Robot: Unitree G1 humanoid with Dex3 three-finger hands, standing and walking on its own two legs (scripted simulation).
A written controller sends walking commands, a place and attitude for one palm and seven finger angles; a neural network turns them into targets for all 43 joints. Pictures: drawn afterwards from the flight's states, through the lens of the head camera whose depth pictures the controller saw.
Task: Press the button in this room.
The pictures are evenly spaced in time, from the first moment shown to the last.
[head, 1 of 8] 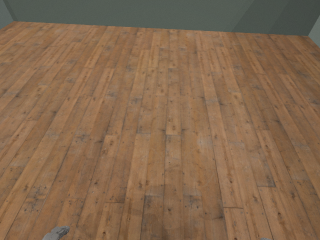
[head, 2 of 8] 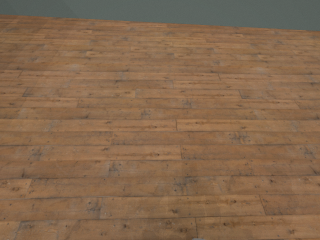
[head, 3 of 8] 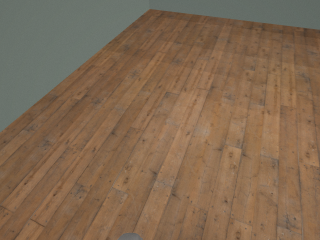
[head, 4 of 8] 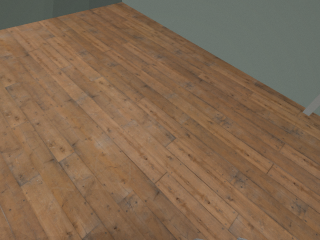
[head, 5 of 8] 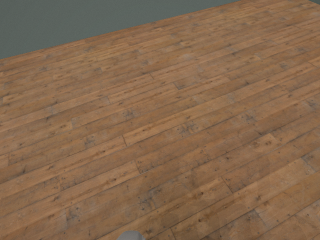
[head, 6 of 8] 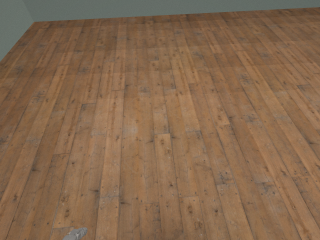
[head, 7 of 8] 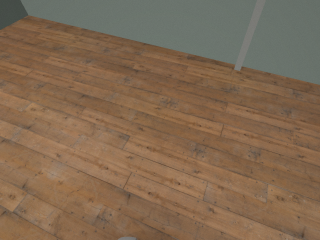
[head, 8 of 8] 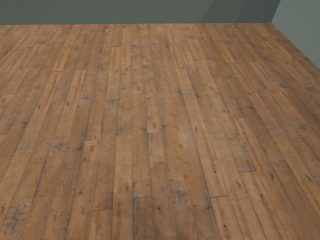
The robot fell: no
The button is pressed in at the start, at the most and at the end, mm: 0 0 0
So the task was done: no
